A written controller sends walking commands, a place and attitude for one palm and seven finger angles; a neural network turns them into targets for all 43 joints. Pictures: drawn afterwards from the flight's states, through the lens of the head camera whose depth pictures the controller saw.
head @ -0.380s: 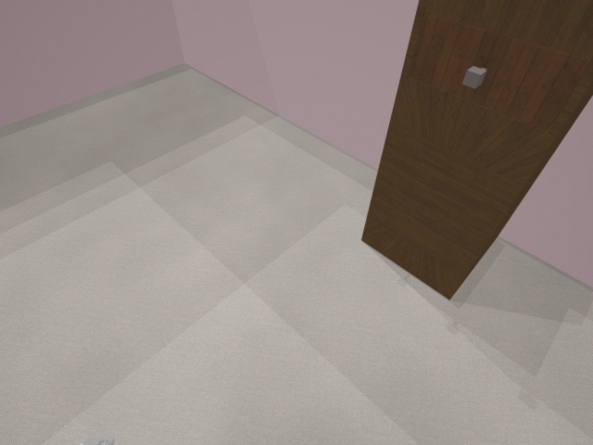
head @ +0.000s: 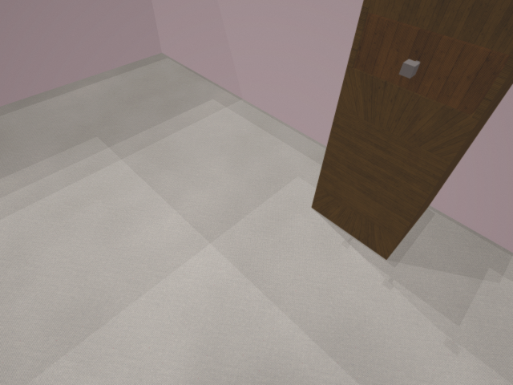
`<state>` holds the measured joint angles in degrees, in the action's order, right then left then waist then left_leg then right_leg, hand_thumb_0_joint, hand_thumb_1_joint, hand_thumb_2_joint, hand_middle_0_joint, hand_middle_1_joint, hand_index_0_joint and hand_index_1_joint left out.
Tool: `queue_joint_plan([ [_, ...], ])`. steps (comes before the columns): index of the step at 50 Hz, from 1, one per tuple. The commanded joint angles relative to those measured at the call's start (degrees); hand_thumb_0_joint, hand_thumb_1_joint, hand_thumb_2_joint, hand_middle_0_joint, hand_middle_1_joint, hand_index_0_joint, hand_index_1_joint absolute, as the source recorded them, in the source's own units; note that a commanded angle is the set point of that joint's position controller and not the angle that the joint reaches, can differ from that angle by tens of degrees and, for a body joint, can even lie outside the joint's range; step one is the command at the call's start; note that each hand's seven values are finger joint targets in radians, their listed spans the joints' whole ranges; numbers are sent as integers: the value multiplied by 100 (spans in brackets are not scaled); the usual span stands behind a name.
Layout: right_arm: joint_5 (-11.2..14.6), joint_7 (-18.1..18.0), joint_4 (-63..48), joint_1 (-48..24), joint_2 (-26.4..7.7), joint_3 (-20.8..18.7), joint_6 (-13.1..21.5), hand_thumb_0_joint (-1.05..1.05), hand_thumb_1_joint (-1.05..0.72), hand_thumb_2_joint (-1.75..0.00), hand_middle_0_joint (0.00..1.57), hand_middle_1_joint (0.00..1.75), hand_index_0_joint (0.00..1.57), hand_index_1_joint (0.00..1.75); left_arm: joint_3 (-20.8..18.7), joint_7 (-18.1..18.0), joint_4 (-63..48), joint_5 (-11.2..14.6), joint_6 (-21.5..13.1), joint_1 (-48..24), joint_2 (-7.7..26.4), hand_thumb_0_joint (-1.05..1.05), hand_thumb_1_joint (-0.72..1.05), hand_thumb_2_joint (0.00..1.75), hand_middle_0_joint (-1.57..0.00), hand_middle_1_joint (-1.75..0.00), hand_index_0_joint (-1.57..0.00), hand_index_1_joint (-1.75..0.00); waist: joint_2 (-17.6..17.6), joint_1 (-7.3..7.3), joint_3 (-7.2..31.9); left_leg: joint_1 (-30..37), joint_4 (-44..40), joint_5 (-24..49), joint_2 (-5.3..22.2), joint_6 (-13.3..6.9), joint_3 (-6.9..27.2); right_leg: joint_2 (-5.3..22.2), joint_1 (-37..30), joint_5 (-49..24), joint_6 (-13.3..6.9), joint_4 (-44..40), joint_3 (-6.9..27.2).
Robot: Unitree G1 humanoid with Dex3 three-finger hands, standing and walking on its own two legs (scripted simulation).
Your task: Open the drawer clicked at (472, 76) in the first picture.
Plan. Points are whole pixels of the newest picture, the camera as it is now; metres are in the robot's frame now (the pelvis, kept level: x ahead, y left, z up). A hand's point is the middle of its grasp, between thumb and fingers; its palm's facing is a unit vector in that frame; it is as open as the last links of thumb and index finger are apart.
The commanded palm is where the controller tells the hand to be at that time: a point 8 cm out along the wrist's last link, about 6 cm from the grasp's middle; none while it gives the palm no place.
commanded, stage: stand and wait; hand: left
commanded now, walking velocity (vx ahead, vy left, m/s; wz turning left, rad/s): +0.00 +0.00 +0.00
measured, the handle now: (412, 66) +0.93 -0.39 +0.08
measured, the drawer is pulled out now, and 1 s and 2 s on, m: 0.00 0.00 0.00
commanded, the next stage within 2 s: look at it before walking up in 0.44 s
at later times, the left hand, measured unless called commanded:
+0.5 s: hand out of the picture +0.07 +0.24 -0.15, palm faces -0.03 -0.94 -0.34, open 7.4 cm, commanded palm none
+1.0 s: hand out of the picture +0.07 +0.24 -0.15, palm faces -0.03 -0.94 -0.33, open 7.4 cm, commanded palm none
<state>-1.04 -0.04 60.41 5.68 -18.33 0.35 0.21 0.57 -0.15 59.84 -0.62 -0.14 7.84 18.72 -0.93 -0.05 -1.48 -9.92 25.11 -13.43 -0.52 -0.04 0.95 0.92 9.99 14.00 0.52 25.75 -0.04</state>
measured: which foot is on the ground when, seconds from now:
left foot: down 0.00-1.00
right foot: down 0.00-1.00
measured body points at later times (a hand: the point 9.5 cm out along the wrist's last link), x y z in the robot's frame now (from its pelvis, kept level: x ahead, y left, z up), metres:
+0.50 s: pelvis -0.01 -0.01 +0.00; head -0.01 +0.00 +0.45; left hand +0.07 +0.29 -0.13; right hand +0.07 -0.30 -0.13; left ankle +0.00 +0.12 -0.74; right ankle +0.00 -0.12 -0.74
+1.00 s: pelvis +0.00 -0.01 +0.00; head +0.00 -0.01 +0.45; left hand +0.07 +0.29 -0.13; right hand +0.07 -0.30 -0.13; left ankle +0.00 +0.12 -0.74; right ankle +0.00 -0.12 -0.74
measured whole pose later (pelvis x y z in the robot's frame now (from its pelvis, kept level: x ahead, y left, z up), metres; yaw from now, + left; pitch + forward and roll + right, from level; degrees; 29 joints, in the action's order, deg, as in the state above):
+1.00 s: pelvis +0.00 -0.01 +0.00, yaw +0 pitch -2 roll +0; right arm -0.7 -0.1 63.9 6.4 -19.1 0.4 0.2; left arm 0.4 -0.1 62.5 -0.6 -0.5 7.9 19.5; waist -0.5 0.1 -2.2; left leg -8.2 21.2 -11.2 0.4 0.9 1.1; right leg 0.0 8.5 11.8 -0.3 22.1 -0.2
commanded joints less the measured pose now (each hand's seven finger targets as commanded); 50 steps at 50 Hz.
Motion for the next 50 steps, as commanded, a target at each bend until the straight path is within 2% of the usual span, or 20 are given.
queue_joint_plan([
  [1,36,-66,-343,-303,-1219,-283,169,0,-90,-90,20,30,20,30,-284,-62,-343,0,-133,-300,1230,0,90,90,-20,-30,-20,-30,105,-10,410,84,-443,935,638,-207,500,595,-158,-848,-244,-476,542],
  [16,53,-57,-97,-188,-1277,-257,158,0,-90,-90,20,30,20,30,-270,-61,-155,7,-140,-291,1285,0,90,90,-20,-30,-20,-30,77,-2,320,112,-604,848,676,-164,529,607,-186,-744,-247,-647,581],
  [25,46,-47,-62,-210,-1275,-249,148,0,-90,-90,20,30,20,30,-258,-47,-127,-1,-129,-316,1284,0,90,90,-20,-30,-20,-30,81,-2,116,53,-729,513,656,-149,542,606,-7,-287,-238,-809,649],
  [27,47,-43,-54,-162,-1271,-247,155,0,-90,-90,20,30,20,30,-264,-51,-146,-5,-132,-315,1281,0,90,90,-20,-30,-20,-30,56,7,222,82,-723,596,667,-148,552,605,-74,-346,-240,-783,641],
  [32,48,-47,-56,-191,-1270,-245,163,0,-90,-90,20,30,20,30,-266,-48,-139,-6,-131,-310,1265,0,90,90,-20,-30,-20,-30,156,-4,210,100,-739,642,681,-146,545,590,-70,-432,-231,-771,624],
  [38,54,-52,-49,-167,-1277,-243,163,0,-90,-90,20,30,20,30,-262,-49,-125,0,-151,-304,1274,0,90,90,-20,-30,-20,-30,56,15,343,227,-689,824,695,-133,508,614,-131,-681,-245,-769,640],
  [45,57,-60,-32,-196,-1267,-240,166,0,-90,-90,20,30,20,30,-262,-54,-101,4,-156,-260,1264,0,90,90,-20,-30,-20,-30,105,-4,358,281,-691,964,709,-129,499,625,-200,-897,-245,-766,616],
  [50,56,-60,-28,-208,-1284,-237,158,0,-90,-90,20,30,20,30,-257,-49,-86,-1,-142,-266,1270,0,90,90,-20,-30,-20,-30,143,-6,258,251,-750,844,708,-128,504,611,-151,-748,-234,-804,621],
])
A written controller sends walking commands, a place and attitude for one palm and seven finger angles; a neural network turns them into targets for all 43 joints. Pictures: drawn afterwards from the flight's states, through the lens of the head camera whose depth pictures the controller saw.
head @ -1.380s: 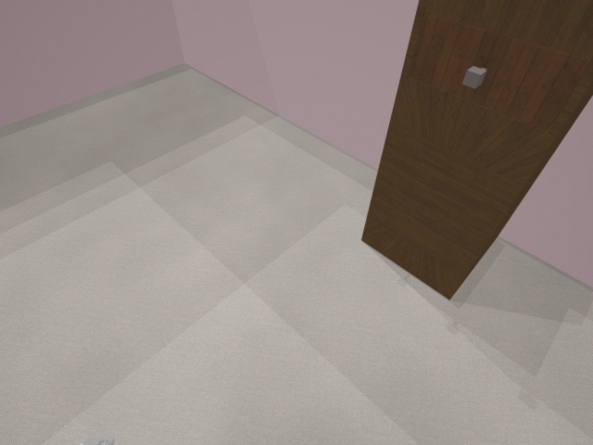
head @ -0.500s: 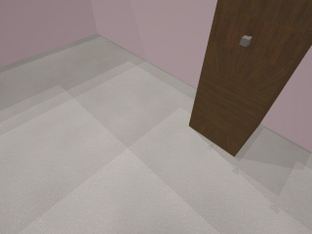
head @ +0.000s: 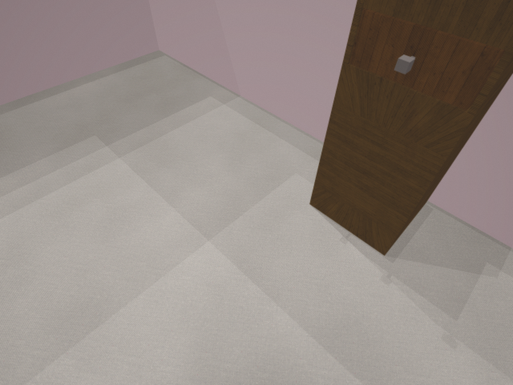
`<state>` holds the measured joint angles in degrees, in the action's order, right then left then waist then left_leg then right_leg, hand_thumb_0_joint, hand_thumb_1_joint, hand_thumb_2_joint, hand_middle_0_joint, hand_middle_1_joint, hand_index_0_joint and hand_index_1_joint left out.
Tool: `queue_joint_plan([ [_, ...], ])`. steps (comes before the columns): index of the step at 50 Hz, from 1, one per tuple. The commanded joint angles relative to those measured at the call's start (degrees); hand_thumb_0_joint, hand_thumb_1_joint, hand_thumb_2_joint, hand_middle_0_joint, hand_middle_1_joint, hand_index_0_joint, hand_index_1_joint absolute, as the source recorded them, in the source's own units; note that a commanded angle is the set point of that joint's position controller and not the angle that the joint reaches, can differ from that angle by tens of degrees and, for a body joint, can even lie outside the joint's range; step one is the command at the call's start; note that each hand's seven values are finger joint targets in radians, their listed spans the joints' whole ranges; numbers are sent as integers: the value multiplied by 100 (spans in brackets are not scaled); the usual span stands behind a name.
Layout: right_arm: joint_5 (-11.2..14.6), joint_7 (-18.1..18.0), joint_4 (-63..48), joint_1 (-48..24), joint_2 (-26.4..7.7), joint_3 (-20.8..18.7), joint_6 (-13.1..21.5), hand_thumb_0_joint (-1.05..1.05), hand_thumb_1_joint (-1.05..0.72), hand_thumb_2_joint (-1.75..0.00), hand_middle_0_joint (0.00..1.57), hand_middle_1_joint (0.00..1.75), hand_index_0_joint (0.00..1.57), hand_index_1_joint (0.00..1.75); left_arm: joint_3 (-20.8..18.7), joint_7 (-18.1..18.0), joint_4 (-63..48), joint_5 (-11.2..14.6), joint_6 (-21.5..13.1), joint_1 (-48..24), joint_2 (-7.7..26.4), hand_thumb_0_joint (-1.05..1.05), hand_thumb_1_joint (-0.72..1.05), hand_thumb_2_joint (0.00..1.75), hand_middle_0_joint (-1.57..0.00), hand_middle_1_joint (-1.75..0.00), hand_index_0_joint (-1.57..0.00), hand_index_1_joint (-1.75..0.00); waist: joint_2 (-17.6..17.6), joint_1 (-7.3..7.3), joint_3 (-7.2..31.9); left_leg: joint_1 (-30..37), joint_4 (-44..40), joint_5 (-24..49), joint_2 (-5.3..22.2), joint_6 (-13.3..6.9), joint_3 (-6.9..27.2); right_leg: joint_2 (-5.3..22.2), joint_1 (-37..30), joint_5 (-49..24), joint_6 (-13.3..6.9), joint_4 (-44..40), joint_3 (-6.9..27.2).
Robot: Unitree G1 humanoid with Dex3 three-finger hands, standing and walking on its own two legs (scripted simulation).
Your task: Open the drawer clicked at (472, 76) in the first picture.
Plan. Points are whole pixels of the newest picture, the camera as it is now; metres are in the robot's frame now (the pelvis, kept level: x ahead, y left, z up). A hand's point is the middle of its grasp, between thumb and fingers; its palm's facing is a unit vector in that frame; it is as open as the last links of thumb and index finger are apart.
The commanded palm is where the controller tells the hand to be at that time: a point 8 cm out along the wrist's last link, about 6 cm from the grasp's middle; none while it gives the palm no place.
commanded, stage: look at it before walking up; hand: left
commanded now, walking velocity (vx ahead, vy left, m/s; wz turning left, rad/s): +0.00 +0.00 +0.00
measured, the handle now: (407, 62) +0.94 -0.38 +0.08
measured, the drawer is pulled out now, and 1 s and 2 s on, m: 0.00 0.00 0.00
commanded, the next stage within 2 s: walk to a spot facing it in 0.06 s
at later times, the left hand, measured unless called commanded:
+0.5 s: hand out of the picture +0.03 +0.22 -0.20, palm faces +0.07 -0.98 -0.19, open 7.4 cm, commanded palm none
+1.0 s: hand (175, 334) +0.25 +0.18 -0.19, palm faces +0.03 -0.98 -0.21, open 7.3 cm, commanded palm none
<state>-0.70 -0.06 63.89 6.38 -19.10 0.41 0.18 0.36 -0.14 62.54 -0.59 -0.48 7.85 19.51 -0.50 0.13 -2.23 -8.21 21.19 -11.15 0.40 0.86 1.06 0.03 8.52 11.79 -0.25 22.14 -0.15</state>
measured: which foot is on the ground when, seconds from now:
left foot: down 0.00-0.80, up 0.82-1.00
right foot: down 0.00-0.46, up 0.48-0.78, down 0.80-1.00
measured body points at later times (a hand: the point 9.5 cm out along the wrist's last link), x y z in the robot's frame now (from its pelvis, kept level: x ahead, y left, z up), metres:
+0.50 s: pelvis +0.06 +0.02 -0.02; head +0.06 +0.04 +0.43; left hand +0.03 +0.27 -0.18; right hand +0.06 -0.22 -0.16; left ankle +0.01 +0.13 -0.75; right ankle +0.00 -0.11 -0.73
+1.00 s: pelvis +0.18 +0.00 -0.02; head +0.21 +0.00 +0.43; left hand +0.25 +0.23 -0.17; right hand +0.21 -0.24 -0.17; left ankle +0.16 +0.12 -0.70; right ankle +0.25 -0.09 -0.75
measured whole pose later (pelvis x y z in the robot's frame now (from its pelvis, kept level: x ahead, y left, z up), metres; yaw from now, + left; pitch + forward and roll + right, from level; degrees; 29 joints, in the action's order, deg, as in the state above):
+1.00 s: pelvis +0.18 +0.00 -0.02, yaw +0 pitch +0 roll +0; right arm -1.2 -2.0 59.4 12.5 -9.9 -2.6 -0.8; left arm -3.4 -1.4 57.2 -1.4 0.8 10.6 9.4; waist 0.3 0.7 -4.4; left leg -23.9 56.6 -26.6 4.5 1.7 -3.5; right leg -1.6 21.1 10.0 -3.5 31.3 -3.9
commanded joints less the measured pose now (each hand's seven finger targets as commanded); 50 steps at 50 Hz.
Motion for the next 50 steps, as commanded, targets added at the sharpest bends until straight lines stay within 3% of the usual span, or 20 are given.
queue_joint_plan([
  [1,26,-58,-391,-252,-1199,-242,160,0,-90,-90,20,30,20,30,-247,-54,-364,-5,-111,-266,1194,0,90,90,-20,-30,-20,-30,80,-21,405,99,-339,683,617,-219,510,688,-61,-594,-163,-426,637],
  [8,25,-59,-382,-280,-1208,-240,162,0,-90,-90,20,30,20,30,-241,-52,-367,-4,-114,-289,1205,0,90,90,-20,-30,-20,-30,76,-27,329,92,-376,696,620,-209,494,697,-54,-629,-156,-452,626],
  [11,-36,-10,-219,173,-423,-52,10,0,-90,-90,20,30,20,30,-93,-74,-167,-19,32,253,485,0,90,90,-20,-30,-20,-30,-74,-65,268,-168,-169,-382,454,-119,375,683,17,947,-38,-514,605],
  [14,-86,12,-295,327,-368,-75,-37,0,-90,-90,20,30,20,30,-201,-18,-220,-54,88,484,647,0,90,90,-20,-30,-20,-30,-388,-133,-268,-1034,228,-1443,180,-132,246,849,170,2242,-219,-709,940],
  [18,-79,20,-455,611,-154,-147,30,0,-90,-90,20,30,20,30,-347,-29,-309,-56,-1,862,742,0,90,90,-20,-30,-20,-30,-781,-132,-338,-1433,1417,-1229,148,-155,-210,1587,79,2506,-707,-994,1447],
  [21,-45,36,-339,1232,9,-186,129,0,-90,-90,20,30,20,30,-359,-21,-388,-48,-52,755,449,0,90,90,-20,-30,-20,-30,-212,169,-331,-410,657,-887,252,-250,-256,1233,691,1562,-564,-119,538],
  [22,-61,29,-210,1611,-102,-230,158,0,-90,-90,20,30,20,30,-329,-1,-437,-44,-37,712,226,0,90,90,-20,-30,-20,-30,507,277,-449,-27,173,-785,559,-406,381,710,1169,1496,-304,708,-23],
  [23,-94,-7,-27,2167,-416,-325,204,0,-90,-90,20,30,20,30,-272,15,-549,-36,-44,561,-108,0,90,90,-20,-30,-20,-30,1713,466,-441,460,-601,-774,1415,-826,1797,111,1942,1557,-16,2257,-773],
  [24,-96,-104,104,2691,-411,-345,240,0,-90,-90,20,30,20,30,-221,-16,-796,-74,-113,123,-181,0,90,90,-20,-30,-20,-30,1737,618,-683,1004,-938,256,1856,-1269,2738,3,2986,2207,1,3279,-522],
  [25,-75,-166,151,2767,-271,-306,254,0,-90,-90,20,30,20,30,-254,-18,-845,-71,-176,-19,-188,0,90,90,-20,-30,-20,-30,1131,564,-695,1227,-680,1356,2033,-1536,2744,276,3352,2109,-64,3805,-188],
  [27,-66,-195,44,2531,-39,-276,333,0,-90,-90,20,30,20,30,-267,33,-777,-50,-228,19,-306,0,90,90,-20,-30,-20,-30,651,399,-460,1241,-483,2390,1859,-1488,2025,540,3207,1734,-10,3961,-63],
  [32,-51,-245,98,2347,228,-301,387,0,-90,-90,20,30,20,30,-243,110,-740,-42,-135,95,-698,0,90,90,-20,-30,-20,-30,801,217,-367,708,-613,2150,1268,-1132,811,505,2396,890,74,2654,-451],
  [35,-61,-270,152,2243,271,-329,341,0,-90,-90,20,30,20,30,-273,82,-673,-32,-95,288,-860,0,90,90,-20,-30,-20,-30,855,116,-438,380,-367,2473,1243,-908,279,281,1548,366,-40,1729,-687],
  [38,11,-275,143,2139,225,-386,301,0,-90,-90,20,30,20,30,-418,38,-349,-69,-131,1405,-540,0,90,90,-20,-30,-20,-30,421,-414,-24,-58,968,2584,1040,-518,-236,94,-165,-686,-152,817,-699],
  [39,46,-236,75,2237,376,-360,293,0,-90,-90,20,30,20,30,-527,-14,-244,-112,-201,1865,-96,0,90,90,-20,-30,-20,-30,-299,-578,344,-939,2273,1376,789,-271,-480,842,-1223,-1373,-484,728,235],
  [40,88,-215,-110,2368,666,-336,322,0,-90,-90,20,30,20,30,-661,-78,-218,-98,-241,2314,419,0,90,90,-20,-30,-20,-30,-1541,-606,902,-1910,4265,-1728,-40,-14,-814,2413,-1768,-2830,-1320,38,2580],
  [41,92,-269,-257,1981,526,-368,249,0,-90,-90,20,30,20,30,-644,-126,-252,24,-173,2267,378,0,90,90,-20,-30,-20,-30,-949,-613,846,-1867,4936,-2465,144,-48,-314,2555,-1184,-2916,-1670,-293,2750],
  [43,23,-227,-423,1384,607,-370,137,0,-90,-90,20,30,20,30,-591,-178,-550,-19,-51,1148,84,0,90,90,-20,-30,-20,-30,-841,-314,85,-1945,4979,-1981,564,-28,-98,2077,300,-1308,-1524,-543,2137],
  [46,-46,-187,-420,1571,744,-358,-52,0,-90,-90,20,30,20,30,-581,-200,-832,-101,27,385,-111,0,90,90,-20,-30,-20,-30,-415,109,273,-1242,3967,-1617,604,88,-267,1568,1290,-352,-1129,-707,1387],
  [50,-43,-167,-751,1188,623,-368,-93,0,-90,-90,20,30,20,30,-647,-105,-930,-105,120,452,56,0,90,90,-20,-30,-20,-30,-554,8,241,-1201,2901,-1348,354,134,-471,1225,1391,387,-1069,-741,1643],
])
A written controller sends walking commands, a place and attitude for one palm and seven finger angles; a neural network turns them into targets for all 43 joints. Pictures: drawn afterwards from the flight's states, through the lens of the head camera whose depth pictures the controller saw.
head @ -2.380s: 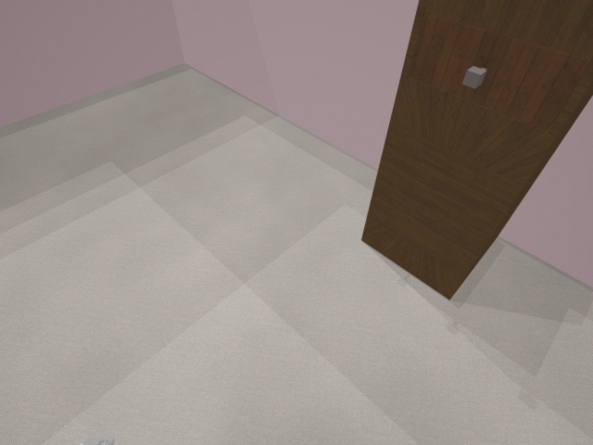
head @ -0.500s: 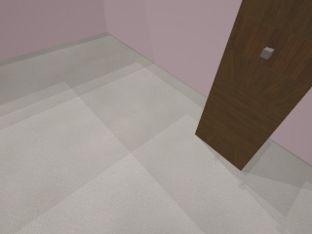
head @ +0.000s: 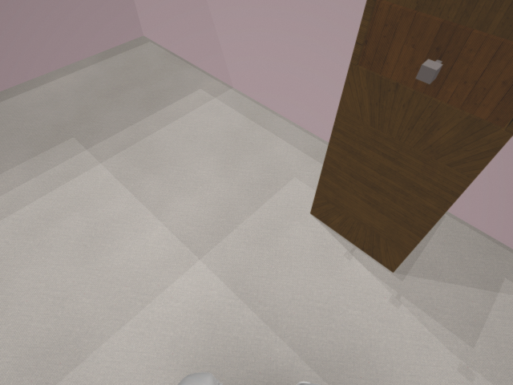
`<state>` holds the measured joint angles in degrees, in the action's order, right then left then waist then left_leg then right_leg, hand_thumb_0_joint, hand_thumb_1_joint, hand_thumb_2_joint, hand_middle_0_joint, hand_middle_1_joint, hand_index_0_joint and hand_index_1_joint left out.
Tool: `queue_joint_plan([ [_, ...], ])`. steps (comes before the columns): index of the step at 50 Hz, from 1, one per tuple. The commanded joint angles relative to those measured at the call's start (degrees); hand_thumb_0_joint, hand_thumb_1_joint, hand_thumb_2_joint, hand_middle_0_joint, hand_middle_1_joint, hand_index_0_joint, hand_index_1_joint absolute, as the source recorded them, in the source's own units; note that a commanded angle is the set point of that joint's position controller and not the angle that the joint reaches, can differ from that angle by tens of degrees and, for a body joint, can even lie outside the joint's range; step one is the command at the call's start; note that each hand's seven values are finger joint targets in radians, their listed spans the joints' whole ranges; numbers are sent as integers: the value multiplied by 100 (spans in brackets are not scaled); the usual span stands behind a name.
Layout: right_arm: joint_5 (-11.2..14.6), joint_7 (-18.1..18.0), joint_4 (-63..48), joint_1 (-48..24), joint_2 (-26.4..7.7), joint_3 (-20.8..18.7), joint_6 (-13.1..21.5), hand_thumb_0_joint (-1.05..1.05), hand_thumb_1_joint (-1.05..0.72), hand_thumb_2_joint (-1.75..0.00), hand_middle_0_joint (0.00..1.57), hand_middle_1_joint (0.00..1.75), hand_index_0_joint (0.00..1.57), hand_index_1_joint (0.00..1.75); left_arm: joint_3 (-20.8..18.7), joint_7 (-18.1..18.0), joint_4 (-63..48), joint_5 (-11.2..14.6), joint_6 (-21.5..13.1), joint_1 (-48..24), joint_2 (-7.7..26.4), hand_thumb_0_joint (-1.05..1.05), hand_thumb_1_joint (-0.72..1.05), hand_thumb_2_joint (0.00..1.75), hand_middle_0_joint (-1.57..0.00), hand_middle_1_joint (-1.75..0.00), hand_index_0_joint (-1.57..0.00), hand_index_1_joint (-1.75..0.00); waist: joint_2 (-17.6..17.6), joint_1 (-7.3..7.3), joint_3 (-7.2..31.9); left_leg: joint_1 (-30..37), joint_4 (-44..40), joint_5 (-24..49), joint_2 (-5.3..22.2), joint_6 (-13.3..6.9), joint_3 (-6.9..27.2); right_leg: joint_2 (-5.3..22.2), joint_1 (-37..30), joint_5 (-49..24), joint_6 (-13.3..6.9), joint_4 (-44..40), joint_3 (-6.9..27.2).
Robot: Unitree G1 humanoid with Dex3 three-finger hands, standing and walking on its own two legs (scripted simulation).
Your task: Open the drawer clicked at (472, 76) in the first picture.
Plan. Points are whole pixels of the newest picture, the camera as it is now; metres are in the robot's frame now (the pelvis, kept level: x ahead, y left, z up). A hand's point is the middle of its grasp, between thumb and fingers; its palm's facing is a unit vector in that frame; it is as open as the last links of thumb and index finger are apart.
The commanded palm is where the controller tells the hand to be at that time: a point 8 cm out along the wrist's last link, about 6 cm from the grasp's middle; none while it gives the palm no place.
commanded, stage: turn to face it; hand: left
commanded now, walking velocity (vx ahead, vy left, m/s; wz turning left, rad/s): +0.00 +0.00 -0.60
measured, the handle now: (432, 68) +0.76 -0.37 +0.09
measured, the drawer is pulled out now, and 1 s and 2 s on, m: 0.00 0.00 0.00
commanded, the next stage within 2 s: take the last steps up to it in 1.02 s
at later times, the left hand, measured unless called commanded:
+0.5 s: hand (149, 365) +0.17 +0.20 -0.16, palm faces -0.28 -0.93 -0.23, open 7.4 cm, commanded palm none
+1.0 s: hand (199, 313) +0.27 +0.13 -0.17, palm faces -0.51 -0.84 -0.18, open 7.4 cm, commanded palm none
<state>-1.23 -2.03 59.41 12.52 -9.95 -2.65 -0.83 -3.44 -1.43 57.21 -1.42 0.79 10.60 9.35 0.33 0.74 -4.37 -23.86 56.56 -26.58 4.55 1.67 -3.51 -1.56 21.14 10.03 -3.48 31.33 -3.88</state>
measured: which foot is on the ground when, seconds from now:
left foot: up 0.00-0.12, down 0.14-0.56, up 0.58-0.92, down 0.94-1.00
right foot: down 0.00-0.16, up 0.18-0.54, down 0.56-0.96, up 0.98-1.00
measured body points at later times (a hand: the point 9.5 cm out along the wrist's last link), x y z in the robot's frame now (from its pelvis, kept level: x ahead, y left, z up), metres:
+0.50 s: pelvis +0.04 +0.02 +0.01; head +0.10 +0.01 +0.46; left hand +0.19 +0.25 -0.14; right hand +0.03 -0.23 -0.13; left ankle +0.05 +0.14 -0.73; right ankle +0.01 -0.11 -0.69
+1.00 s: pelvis +0.08 +0.02 +0.00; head +0.12 +0.03 +0.45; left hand +0.30 +0.17 -0.16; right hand +0.01 -0.23 -0.12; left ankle +0.14 +0.10 -0.73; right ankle +0.01 -0.10 -0.71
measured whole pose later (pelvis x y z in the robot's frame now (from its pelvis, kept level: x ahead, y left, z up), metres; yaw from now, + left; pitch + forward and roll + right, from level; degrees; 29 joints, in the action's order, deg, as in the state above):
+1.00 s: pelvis +0.08 +0.02 +0.00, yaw -34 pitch +1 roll -1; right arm -1.2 -1.5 52.6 10.6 -10.4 -1.2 -0.7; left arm -4.0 -0.4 52.5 -0.9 3.5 8.7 13.6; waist -3.4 0.6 -2.9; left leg -18.1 36.2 -18.6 3.0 -1.1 -5.8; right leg -2.0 21.3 23.9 1.2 42.2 3.9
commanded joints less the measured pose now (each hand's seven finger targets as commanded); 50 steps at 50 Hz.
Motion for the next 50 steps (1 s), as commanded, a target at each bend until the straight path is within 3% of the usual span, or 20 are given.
queue_joint_plan([
  [1,28,34,-407,494,-318,-73,30,0,-90,-90,20,30,20,30,-281,33,-425,-37,0,195,1119,0,90,90,-20,-30,-20,-30,-659,-66,519,418,-872,181,-79,49,-1,1380,60,482,-759,-1594,2111],
  [6,89,-15,-628,540,-527,-110,137,0,-90,-90,20,30,20,30,-312,96,-683,24,77,10,1145,0,90,90,-20,-30,-20,-30,-578,151,612,1688,-2818,1031,-202,49,-41,966,529,229,-323,-963,2086],
  [7,62,-49,-679,646,-804,-163,181,0,-90,-90,20,30,20,30,-270,120,-825,51,102,-34,942,0,90,90,-20,-30,-20,-30,144,243,583,2105,-3590,711,381,-157,617,526,1064,708,-45,-371,1736],
  [8,-18,-41,-851,555,-1345,-262,187,0,-90,-90,20,30,20,30,-226,191,-997,82,105,-30,642,0,90,90,-20,-30,-20,-30,1694,241,350,2098,-4409,536,1775,-665,2169,-231,1810,1667,321,1126,772],
  [9,-22,-32,-926,211,-1394,-279,154,0,-90,-90,20,30,20,30,-281,179,-977,-14,157,-98,866,0,90,90,-20,-30,-20,-30,1815,185,175,1403,-4654,611,2372,-950,2387,2,1667,2121,485,2492,602],
  [11,-18,-51,-1194,-448,-1047,-164,199,0,-90,-90,20,30,20,30,-392,283,-843,-56,168,137,979,0,90,90,-20,-30,-20,-30,674,-213,-6,896,-4375,1357,1801,-943,1468,190,1459,1522,569,3631,601],
  [13,-25,-48,-1226,-553,-957,-157,236,0,-90,-90,20,30,20,30,-354,307,-761,-27,200,430,793,0,90,90,-20,-30,-20,-30,673,-284,320,1473,-3992,2627,1376,-799,404,282,1528,1117,693,3961,487],
  [21,-37,33,-850,321,-1162,-342,155,0,-90,-90,20,30,20,30,-223,336,-1031,7,189,-385,649,0,90,90,-20,-30,-20,-30,1131,243,424,2261,-3416,4264,1544,-840,-399,429,863,1456,703,1834,-171],
  [26,-10,109,-829,202,-1343,-429,107,0,-90,-90,20,30,20,30,-240,304,-898,5,39,67,819,0,90,90,-20,-30,-20,-30,1017,-47,781,1924,-2307,4222,1531,-405,-847,206,-576,488,423,-64,-390],
  [27,41,146,-898,234,-1221,-395,101,0,-90,-90,20,30,20,30,-311,256,-768,-16,-48,613,1196,0,90,90,-20,-30,-20,-30,260,-354,1102,1062,-1179,3568,1376,-78,-1063,633,-1871,-710,218,-674,157],
  [28,66,185,-1162,106,-697,-228,91,0,-90,-90,20,30,20,30,-447,147,-638,-47,-116,1063,1947,0,90,90,-20,-30,-20,-30,-1753,-565,1262,-912,256,-371,445,289,-1127,2272,-3007,-3178,-433,-872,2395],
  [29,74,83,-1315,-244,-773,-194,31,0,-90,-90,20,30,20,30,-447,73,-548,82,-71,1308,2023,0,90,90,-20,-30,-20,-30,-1399,-678,1297,-1086,957,-1149,283,274,-138,2640,-2608,-4540,-935,-680,2465],
  [31,66,25,-1236,-417,-815,-180,-8,0,-90,-90,20,30,20,30,-428,-1,-672,68,-8,711,1723,0,90,90,-20,-30,-20,-30,-1488,-496,1102,-1319,1336,-548,387,262,348,2132,-2232,-3145,-900,-779,2257],
  [35,10,68,-886,-27,-803,-163,-91,0,-90,-90,20,30,20,30,-260,32,-901,26,-10,-60,1416,0,90,90,-20,-30,-20,-30,-764,-68,813,-676,775,318,272,367,172,1537,-1240,-2338,-631,-893,1470],
  [42,64,60,-957,-44,-708,-105,-16,0,-90,-90,20,30,20,30,-297,56,-876,-17,46,-128,1551,0,90,90,-20,-30,-20,-30,-849,-91,820,-14,-942,226,-51,269,3,1431,-1055,-1847,-742,-859,1882],
  [45,79,13,-857,342,-716,-92,51,0,-90,-90,20,30,20,30,-281,61,-902,33,99,-282,1473,0,90,90,-20,-30,-20,-30,-859,70,814,921,-2306,959,-188,188,-118,1210,-646,-1703,-462,-538,1929],
  [46,82,4,-790,565,-776,-100,92,0,-90,-90,20,30,20,30,-258,64,-902,55,122,-351,1333,0,90,90,-20,-30,-20,-30,-627,199,819,1507,-3052,1450,-76,130,-4,1001,-289,-1308,-226,-225,1769],
  [48,-19,5,-919,602,-1566,-211,122,0,-90,-90,20,30,20,30,-168,122,-1078,89,162,-131,757,0,90,90,-20,-30,-20,-30,1924,114,591,1758,-4189,2408,2027,-807,2172,-145,990,2191,464,1794,446],
  [49,-44,-41,-875,500,-1454,-189,139,0,-90,-90,20,30,20,30,-208,91,-978,0,213,-308,948,0,90,90,-20,-30,-20,-30,1866,225,399,1147,-4336,2285,2072,-824,2335,10,867,2317,535,2718,890],
  [50,-52,-60,-944,220,-1245,-118,140,0,-90,-90,20,30,20,30,-280,135,-902,-7,211,-278,1016,0,90,90,-20,-30,-20,-30,1363,38,186,854,-4323,2133,1784,-860,1962,116,848,1965,531,3203,947],
])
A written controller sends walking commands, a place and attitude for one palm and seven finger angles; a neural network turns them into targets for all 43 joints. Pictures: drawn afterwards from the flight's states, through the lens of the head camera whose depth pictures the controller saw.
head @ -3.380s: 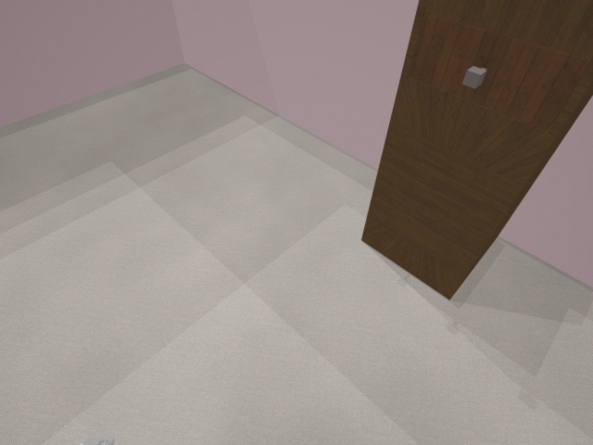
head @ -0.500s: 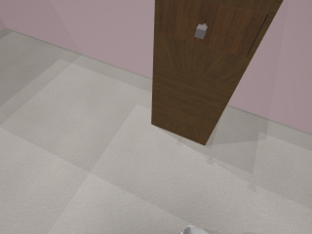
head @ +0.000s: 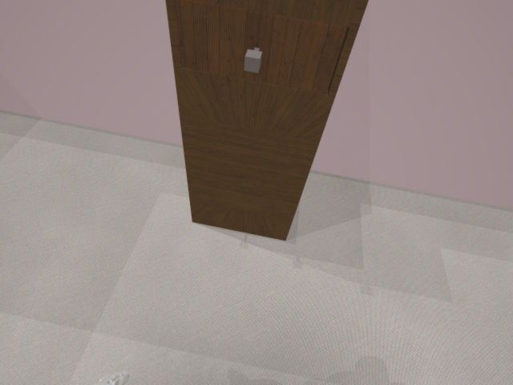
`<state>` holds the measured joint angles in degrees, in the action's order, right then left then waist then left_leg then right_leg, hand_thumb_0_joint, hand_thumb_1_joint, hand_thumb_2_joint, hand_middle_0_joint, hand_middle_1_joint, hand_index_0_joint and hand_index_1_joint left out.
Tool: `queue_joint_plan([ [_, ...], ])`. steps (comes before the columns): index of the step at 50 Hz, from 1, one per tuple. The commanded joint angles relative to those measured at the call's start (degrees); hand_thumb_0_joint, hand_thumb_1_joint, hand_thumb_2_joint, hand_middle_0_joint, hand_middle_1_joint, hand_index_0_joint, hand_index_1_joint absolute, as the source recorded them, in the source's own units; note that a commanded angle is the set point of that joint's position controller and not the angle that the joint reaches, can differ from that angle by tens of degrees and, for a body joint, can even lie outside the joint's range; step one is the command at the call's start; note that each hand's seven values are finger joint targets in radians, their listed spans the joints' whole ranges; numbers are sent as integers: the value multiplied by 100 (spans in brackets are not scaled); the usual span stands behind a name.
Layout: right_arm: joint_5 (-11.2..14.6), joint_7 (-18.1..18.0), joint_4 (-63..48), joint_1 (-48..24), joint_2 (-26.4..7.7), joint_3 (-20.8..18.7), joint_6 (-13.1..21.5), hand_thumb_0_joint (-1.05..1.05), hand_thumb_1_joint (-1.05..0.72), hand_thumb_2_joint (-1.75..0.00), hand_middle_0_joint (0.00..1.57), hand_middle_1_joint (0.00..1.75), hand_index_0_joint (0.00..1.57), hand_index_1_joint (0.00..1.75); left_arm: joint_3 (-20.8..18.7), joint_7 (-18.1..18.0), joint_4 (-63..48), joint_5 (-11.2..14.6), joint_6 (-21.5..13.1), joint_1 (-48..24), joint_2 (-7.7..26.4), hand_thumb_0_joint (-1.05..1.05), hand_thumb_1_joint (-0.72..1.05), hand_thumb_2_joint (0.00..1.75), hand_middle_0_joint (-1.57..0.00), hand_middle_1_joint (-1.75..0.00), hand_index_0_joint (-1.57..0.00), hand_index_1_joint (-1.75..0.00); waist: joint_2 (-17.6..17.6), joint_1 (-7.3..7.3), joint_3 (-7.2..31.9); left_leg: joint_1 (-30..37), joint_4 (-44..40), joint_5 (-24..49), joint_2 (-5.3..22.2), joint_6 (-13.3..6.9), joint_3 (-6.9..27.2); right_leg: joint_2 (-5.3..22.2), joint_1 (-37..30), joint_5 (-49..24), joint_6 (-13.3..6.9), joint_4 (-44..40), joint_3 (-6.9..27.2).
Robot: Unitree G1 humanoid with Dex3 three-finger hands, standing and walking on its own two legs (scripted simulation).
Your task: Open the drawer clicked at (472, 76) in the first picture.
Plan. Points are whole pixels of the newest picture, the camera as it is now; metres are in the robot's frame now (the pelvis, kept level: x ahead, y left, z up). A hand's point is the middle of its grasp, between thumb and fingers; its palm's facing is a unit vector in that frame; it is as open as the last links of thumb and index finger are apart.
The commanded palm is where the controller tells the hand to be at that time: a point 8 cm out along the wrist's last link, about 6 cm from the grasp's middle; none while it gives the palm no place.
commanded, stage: turn to face it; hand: left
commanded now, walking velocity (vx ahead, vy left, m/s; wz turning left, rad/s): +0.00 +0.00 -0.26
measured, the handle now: (254, 57) +0.78 +0.05 +0.09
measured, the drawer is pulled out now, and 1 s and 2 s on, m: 0.00 0.00 0.00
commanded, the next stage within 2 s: take the last steps up to it in 0.02 s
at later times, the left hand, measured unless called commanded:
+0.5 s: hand out of the picture +0.13 +0.13 -0.16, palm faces -0.10 -0.98 -0.19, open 7.3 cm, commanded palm none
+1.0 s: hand (173, 363) +0.18 +0.15 -0.18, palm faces -0.06 -0.99 -0.14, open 7.4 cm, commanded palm none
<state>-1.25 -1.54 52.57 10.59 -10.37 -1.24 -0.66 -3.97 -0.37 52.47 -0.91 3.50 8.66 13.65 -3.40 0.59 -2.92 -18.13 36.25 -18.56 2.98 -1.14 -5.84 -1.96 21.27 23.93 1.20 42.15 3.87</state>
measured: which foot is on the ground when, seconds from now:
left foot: down 0.00-0.44, up 0.46-0.82, down 0.84-1.00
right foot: up 0.00-0.42, down 0.44-0.86, up 0.88-1.00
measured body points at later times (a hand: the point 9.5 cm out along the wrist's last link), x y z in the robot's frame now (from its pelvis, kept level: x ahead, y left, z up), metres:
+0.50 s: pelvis +0.03 -0.03 +0.01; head +0.04 -0.05 +0.46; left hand +0.13 +0.19 -0.14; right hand -0.07 -0.26 -0.15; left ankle +0.01 +0.09 -0.70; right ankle +0.00 -0.13 -0.73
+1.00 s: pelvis +0.20 -0.02 +0.00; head +0.23 -0.01 +0.45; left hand +0.19 +0.20 -0.16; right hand +0.24 -0.26 -0.14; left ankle +0.26 +0.07 -0.73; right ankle +0.11 -0.13 -0.64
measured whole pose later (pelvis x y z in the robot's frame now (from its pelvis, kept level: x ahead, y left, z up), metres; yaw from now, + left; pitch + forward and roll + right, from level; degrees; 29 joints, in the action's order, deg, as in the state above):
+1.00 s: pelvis +0.20 -0.02 +0.00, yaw -8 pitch -1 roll +0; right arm -1.4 -1.8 58.8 10.5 -8.0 -2.4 3.3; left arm -2.8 -0.4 65.1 -1.3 -0.9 19.9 8.4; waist -2.5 -0.7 -3.2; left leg -18.0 32.1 -13.6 2.7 -2.5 -10.2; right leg 3.8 22.1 24.2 -0.8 66.3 -3.6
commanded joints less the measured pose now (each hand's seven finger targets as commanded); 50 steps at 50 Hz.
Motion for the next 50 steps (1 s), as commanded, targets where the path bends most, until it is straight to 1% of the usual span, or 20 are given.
queue_joint_plan([
  [1,-40,-110,-330,155,-1043,-207,151,0,-90,-90,20,30,20,30,-231,76,-354,-63,-86,79,566,0,90,90,-20,-30,-20,-30,1282,-108,70,437,-2156,1571,1717,-592,1763,225,929,275,78,2377,24],
  [4,-18,-124,-200,335,-849,-203,199,0,-90,-90,20,30,20,30,-168,97,-178,-34,-82,269,340,0,90,90,-20,-30,-20,-30,1256,-66,482,1204,-1849,2869,1304,-535,775,319,938,-141,211,2317,-155],
  [7,-22,-115,30,781,-845,-232,202,0,-90,-90,20,30,20,30,-97,93,-127,-13,-85,174,183,0,90,90,-20,-30,-20,-30,1159,91,599,1692,-1730,3391,1385,-675,710,362,818,-10,234,1705,-359],
  [13,-92,-50,451,1326,-987,-339,220,0,-90,-90,20,30,20,30,-14,218,-127,-73,-167,-406,69,0,90,90,-20,-30,-20,-30,1199,429,142,1618,-2362,470,1768,-759,1071,515,786,303,45,511,-670],
  [16,-105,-17,574,1250,-1058,-356,223,0,-90,-90,20,30,20,30,16,245,-3,-67,-229,-309,7,0,90,90,-20,-30,-20,-30,1309,362,97,1323,-2374,-98,1738,-679,1019,438,259,340,-65,-277,-866],
  [19,-75,16,696,1069,-983,-330,194,0,-90,-90,20,30,20,30,1,220,375,-48,-317,439,-50,0,90,90,-20,-30,-20,-30,1094,-6,181,608,-1888,-642,1446,-361,559,236,-1058,-593,-165,-1578,-1173],
  [20,-48,41,719,1032,-830,-303,199,0,-90,-90,20,30,20,30,-27,177,545,-57,-362,807,64,0,90,90,-20,-30,-20,-30,713,-185,206,78,-1413,-862,1221,-183,300,362,-1801,-751,-243,-2033,-990],
  [21,5,90,687,1005,-494,-227,217,0,-90,-90,20,30,20,30,-77,97,707,-79,-439,1227,395,0,90,90,-20,-30,-20,-30,-148,-379,297,-1004,-386,-1188,828,62,-230,1225,-2794,75,-560,-2523,23],
  [22,12,120,405,516,-238,-121,213,0,-90,-90,20,30,20,30,-164,26,862,-59,-452,1748,892,0,90,90,-20,-30,-20,-30,-1307,-670,-15,-2185,1085,-1801,225,273,-545,2340,-2920,1012,-1139,-3298,1826],
  [23,-41,132,294,177,-512,-187,176,0,-90,-90,20,30,20,30,-163,-32,894,12,-467,1906,928,0,90,90,-20,-30,-20,-30,-982,-728,-159,-2395,1832,-1496,333,192,79,2564,-2384,1553,-1363,-3610,2215],
  [24,-48,159,332,34,-470,-220,156,0,-90,-90,20,30,20,30,-141,-51,923,3,-514,1728,814,0,90,90,-20,-30,-20,-30,-1045,-619,-465,-2461,2269,-1026,399,151,268,2407,-1972,1595,-1312,-3732,2151],
  [27,-92,213,673,679,-314,-271,135,0,-90,-90,20,30,20,30,4,-74,758,-35,-630,1020,220,0,90,90,-20,-30,-20,-30,-119,-31,-582,-2009,2395,-55,581,260,269,1890,-1461,-112,-1051,-3428,558],
  [29,-66,227,698,751,-204,-253,130,0,-90,-90,20,30,20,30,62,-62,814,-26,-713,1108,157,0,90,90,-20,-30,-20,-30,-158,22,-560,-1853,2193,240,540,321,149,1740,-1408,-1117,-1000,-3353,43],
  [38,11,317,328,10,-107,-196,263,0,-90,-90,20,30,20,30,49,-98,1164,-66,-753,1539,331,0,90,90,-20,-30,-20,-30,-321,-64,-478,-944,367,493,248,71,-162,1682,-1639,-2860,-917,-2725,-359],
  [41,-62,181,764,1382,-465,-274,354,0,-90,-90,20,30,20,30,57,-93,1201,-21,-702,1558,219,0,90,90,-20,-30,-20,-30,273,522,277,1284,-611,1154,-37,-66,-251,1211,-1151,-3634,-593,-571,-804],
  [42,-143,94,880,2016,-1051,-380,399,0,-90,-90,20,30,20,30,64,-65,1121,44,-672,1860,-45,0,90,90,-20,-30,-20,-30,1370,633,973,2482,-950,1717,1261,-520,1341,593,-142,-1893,-298,925,-1159],
  [43,-74,57,931,2277,-1419,-431,339,0,-90,-90,20,30,20,30,109,-31,963,74,-691,1884,-238,0,90,90,-20,-30,-20,-30,2150,568,1233,2741,-1698,1916,2313,-1115,2845,78,628,1008,-235,2438,-1053],
  [44,-13,23,919,1897,-1325,-410,319,0,-90,-90,20,30,20,30,107,-74,910,26,-650,1636,-180,0,90,90,-20,-30,-20,-30,1915,519,1148,2201,-2092,739,2355,-1130,2831,290,850,1037,-332,3137,-562],
  [46,-5,0,704,1054,-718,-276,367,0,-90,-90,20,30,20,30,80,23,829,-13,-638,1019,-193,0,90,90,-20,-30,-20,-30,1046,308,-22,857,-2388,135,1990,-995,2261,775,1163,122,-294,3178,-422],
  [50,-15,-18,597,520,-329,-167,437,0,-90,-90,20,30,20,30,104,18,989,-61,-428,1545,-544,0,90,90,-20,-30,-20,-30,871,-135,92,90,-2346,1700,1339,-707,696,822,206,-298,-105,1724,-623],
])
